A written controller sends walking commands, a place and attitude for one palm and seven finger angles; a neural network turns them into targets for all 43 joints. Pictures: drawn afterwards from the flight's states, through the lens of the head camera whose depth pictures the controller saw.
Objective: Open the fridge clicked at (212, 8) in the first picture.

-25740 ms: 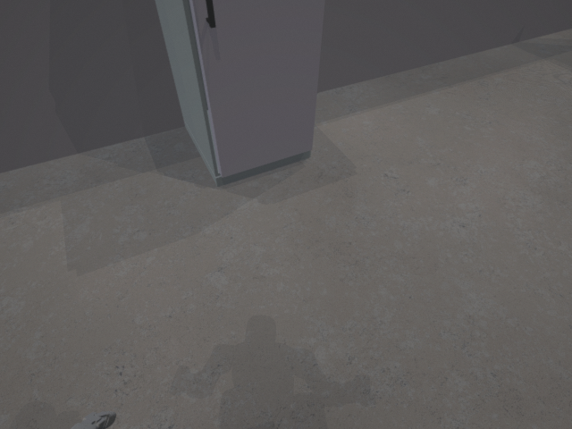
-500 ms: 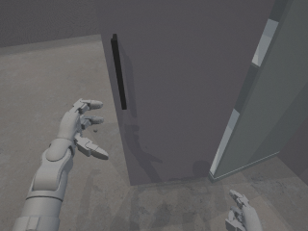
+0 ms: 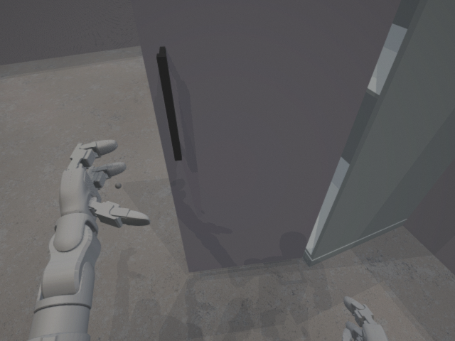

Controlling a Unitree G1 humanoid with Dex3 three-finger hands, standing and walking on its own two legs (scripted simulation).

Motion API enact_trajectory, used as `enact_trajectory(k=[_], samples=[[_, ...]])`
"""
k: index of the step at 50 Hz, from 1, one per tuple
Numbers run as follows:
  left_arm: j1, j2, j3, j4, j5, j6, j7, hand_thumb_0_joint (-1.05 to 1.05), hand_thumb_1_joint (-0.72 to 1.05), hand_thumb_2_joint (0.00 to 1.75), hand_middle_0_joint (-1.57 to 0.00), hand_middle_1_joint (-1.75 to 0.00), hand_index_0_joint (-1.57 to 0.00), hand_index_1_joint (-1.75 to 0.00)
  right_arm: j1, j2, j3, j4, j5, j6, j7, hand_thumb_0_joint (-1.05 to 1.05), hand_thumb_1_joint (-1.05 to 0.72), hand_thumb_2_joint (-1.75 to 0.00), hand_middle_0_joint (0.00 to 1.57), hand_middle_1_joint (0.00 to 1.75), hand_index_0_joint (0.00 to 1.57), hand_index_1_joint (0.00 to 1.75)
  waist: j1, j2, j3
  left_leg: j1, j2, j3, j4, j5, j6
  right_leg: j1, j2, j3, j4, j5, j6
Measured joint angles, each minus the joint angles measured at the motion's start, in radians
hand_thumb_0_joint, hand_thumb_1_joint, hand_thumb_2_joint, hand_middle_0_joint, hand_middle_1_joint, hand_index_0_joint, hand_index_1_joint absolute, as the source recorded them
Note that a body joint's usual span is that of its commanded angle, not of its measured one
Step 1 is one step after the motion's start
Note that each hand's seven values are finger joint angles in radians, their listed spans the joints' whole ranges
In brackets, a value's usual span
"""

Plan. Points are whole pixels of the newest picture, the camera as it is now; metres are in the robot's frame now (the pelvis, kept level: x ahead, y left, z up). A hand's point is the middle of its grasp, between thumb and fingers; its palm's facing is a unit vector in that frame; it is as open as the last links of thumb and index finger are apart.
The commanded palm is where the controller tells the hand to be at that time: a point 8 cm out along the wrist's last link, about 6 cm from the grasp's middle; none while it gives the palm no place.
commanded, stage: draw the hand back to the body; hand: left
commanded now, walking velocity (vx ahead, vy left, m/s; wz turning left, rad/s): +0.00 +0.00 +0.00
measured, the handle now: (171, 109) +0.53 +0.18 +0.16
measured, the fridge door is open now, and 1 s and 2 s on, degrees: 75 75 75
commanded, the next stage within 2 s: step back with the hand held close in 1.38 s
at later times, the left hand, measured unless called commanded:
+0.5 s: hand (75, 215) +0.25 +0.26 +0.15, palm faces +0.38 -0.89 -0.24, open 13.6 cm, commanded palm +0.20 +0.28 +0.16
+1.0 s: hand (38, 229) +0.21 +0.28 +0.16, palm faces +0.46 -0.81 -0.36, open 8.8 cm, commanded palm +0.16 +0.32 +0.18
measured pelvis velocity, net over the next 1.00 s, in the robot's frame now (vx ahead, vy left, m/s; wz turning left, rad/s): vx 0.02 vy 0.02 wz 0.00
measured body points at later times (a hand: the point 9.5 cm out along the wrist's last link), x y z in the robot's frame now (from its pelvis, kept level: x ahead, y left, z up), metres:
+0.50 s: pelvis +0.00 +0.01 +0.01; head -0.02 -0.01 +0.46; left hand +0.22 +0.30 +0.16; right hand +0.21 -0.20 -0.06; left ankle +0.00 +0.13 -0.73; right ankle +0.02 -0.12 -0.73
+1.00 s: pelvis +0.02 +0.02 +0.01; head -0.01 +0.00 +0.46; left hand +0.18 +0.33 +0.18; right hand +0.21 -0.21 -0.07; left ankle +0.00 +0.13 -0.73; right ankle +0.02 -0.12 -0.73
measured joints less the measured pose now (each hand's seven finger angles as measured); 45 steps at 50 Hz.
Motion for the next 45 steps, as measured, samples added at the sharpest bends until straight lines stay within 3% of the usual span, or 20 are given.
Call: enact_trajectory(k=[5, 10, 16, 20, 25, 34, 45], samples=[[0.074, 0.008, -0.007, -0.087, -0.039, 0.049, -0.044, -0.02, -0.55, 0.20, -0.25, -1.15, -0.25, -1.15, -0.017, 0.008, 0.009, 0.003, 0.001, -0.006, -0.021, 0.02, -0.90, -0.90, 0.20, 0.30, 0.20, 0.30, 0.009, 0.008, 0.003, 0.024, -0.003, 0.000, -0.010, -0.001, 0.004, 0.027, -0.002, 0.000, -0.016, 0.002, 0.005], [0.114, 0.007, -0.001, -0.160, -0.050, 0.067, -0.047, -0.02, -0.55, 0.20, -0.25, -1.15, -0.25, -1.15, -0.039, 0.017, 0.018, 0.000, 0.000, -0.019, -0.024, 0.02, -0.90, -0.90, 0.20, 0.30, 0.20, 0.30, 0.020, 0.013, -0.004, 0.042, -0.009, -0.005, -0.020, 0.002, 0.006, 0.049, -0.007, -0.005, -0.027, 0.003, 0.008], [0.162, 0.012, 0.002, -0.227, -0.060, 0.133, -0.066, -0.02, -0.52, 0.21, -0.25, -1.13, -0.25, -1.13, -0.063, 0.023, 0.031, -0.011, 0.001, -0.013, -0.026, 0.02, -0.90, -0.90, 0.20, 0.30, 0.20, 0.30, 0.033, 0.017, -0.009, 0.061, -0.013, -0.010, -0.032, 0.006, 0.008, 0.071, -0.011, -0.011, -0.040, 0.006, 0.010], [0.238, 0.067, -0.024, -0.256, 0.033, 0.043, -0.014, -0.02, -0.44, 0.25, -0.25, -1.08, -0.25, -1.09, -0.081, 0.027, 0.032, -0.016, -0.028, -0.004, -0.021, 0.02, -0.90, -0.90, 0.20, 0.30, 0.20, 0.30, 0.028, 0.016, 0.015, 0.095, -0.012, -0.006, -0.062, 0.017, 0.009, 0.103, -0.009, -0.007, -0.069, 0.017, 0.011], [0.309, 0.099, -0.024, -0.283, 0.086, -0.048, 0.028, -0.02, -0.30, 0.32, -0.24, -1.00, -0.24, -1.00, -0.069, 0.020, 0.023, -0.016, -0.039, 0.018, -0.019, 0.02, -0.90, -0.90, 0.20, 0.30, 0.20, 0.30, 0.037, 0.015, 0.049, 0.133, -0.013, -0.003, -0.103, 0.036, 0.010, 0.141, -0.007, -0.005, -0.112, 0.038, 0.013], [0.383, 0.101, -0.003, -0.323, 0.115, -0.121, 0.053, -0.01, 0.01, 0.47, -0.23, -0.82, -0.23, -0.82, -0.045, 0.015, 0.006, 0.016, -0.046, 0.044, -0.022, 0.02, -0.90, -0.90, 0.20, 0.30, 0.20, 0.30, 0.033, 0.015, 0.074, 0.171, -0.018, 0.002, -0.145, 0.050, 0.014, 0.176, -0.011, -0.001, -0.151, 0.052, 0.018], [0.507, 0.119, 0.056, -0.408, 0.117, -0.143, 0.048, 0.00, 0.40, 0.66, -0.22, -0.59, -0.22, -0.59, -0.037, 0.020, -0.013, 0.010, -0.052, 0.048, -0.013, 0.02, -0.90, -0.90, 0.20, 0.30, 0.20, 0.30, 0.027, 0.021, 0.063, 0.187, -0.017, 0.012, -0.151, 0.037, 0.018, 0.191, -0.010, 0.009, -0.164, 0.047, 0.023]])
